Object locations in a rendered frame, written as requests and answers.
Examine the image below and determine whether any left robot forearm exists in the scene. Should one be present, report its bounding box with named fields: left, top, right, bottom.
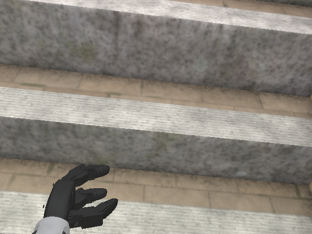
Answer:
left=32, top=216, right=70, bottom=234

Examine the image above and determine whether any left robot hand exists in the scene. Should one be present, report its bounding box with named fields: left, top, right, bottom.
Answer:
left=43, top=164, right=118, bottom=229

